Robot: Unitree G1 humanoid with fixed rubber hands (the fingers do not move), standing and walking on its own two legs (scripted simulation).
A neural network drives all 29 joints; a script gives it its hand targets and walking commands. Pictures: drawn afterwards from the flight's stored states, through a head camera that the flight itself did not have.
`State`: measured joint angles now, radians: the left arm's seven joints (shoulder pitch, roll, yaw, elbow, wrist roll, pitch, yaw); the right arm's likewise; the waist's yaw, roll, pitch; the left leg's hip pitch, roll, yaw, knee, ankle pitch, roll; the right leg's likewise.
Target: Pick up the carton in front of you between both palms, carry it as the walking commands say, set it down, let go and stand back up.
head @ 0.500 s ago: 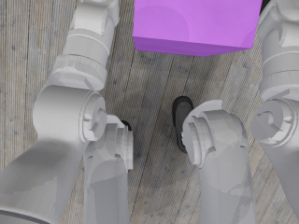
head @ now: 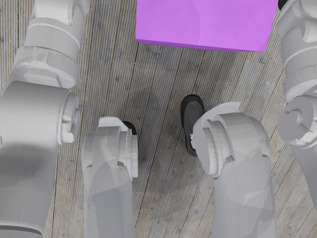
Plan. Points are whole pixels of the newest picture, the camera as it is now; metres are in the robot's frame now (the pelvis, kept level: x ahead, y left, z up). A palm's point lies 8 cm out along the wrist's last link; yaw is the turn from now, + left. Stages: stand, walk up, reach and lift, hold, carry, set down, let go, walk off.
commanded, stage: set down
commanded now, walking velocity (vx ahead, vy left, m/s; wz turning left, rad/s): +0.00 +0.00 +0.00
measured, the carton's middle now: out of the picture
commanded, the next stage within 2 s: let go in 1.08 s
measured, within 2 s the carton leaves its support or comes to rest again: neither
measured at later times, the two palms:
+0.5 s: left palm out of the picture +0.61 +0.06 -0.03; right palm out of the picture +0.50 -0.30 -0.04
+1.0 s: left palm out of the picture +0.61 +0.07 +0.12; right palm out of the picture +0.50 -0.31 +0.12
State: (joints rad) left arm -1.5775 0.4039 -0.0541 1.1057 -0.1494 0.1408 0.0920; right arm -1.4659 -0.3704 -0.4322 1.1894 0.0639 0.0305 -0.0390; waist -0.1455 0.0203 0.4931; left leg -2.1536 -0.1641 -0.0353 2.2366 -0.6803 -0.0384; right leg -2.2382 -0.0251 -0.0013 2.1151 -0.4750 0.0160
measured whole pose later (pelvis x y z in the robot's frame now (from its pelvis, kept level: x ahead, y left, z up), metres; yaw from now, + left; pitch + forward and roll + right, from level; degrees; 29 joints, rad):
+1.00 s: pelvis +0.03 -0.01 +0.21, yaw -1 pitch +47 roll +2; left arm -1.29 0.32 0.17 0.93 0.00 0.25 0.05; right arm -1.12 -0.27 -0.39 0.79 0.06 0.21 -0.02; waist -0.15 0.05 -0.04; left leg -1.75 -0.09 -0.04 1.42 -0.50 -0.02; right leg -1.84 0.02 0.04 1.35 -0.33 0.00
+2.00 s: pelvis +0.13 -0.01 +0.39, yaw -4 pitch +7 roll -1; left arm 0.12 0.18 0.08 0.50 0.04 0.01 -0.01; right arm 0.21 -0.21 -0.03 0.42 0.03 0.02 0.08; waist -0.05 -0.01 0.03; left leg -0.28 -0.03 -0.07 0.49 -0.32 0.01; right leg -0.38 0.03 0.04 0.46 -0.19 0.00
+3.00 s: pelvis +0.15 -0.02 +0.39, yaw -2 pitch +0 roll +0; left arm 0.16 0.32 0.05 0.81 0.04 0.00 0.02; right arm 0.21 -0.36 -0.03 0.72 -0.04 0.01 -0.02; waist 0.01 0.05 0.01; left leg -0.12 -0.02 -0.10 0.49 -0.36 -0.01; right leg -0.23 0.04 0.01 0.51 -0.27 -0.03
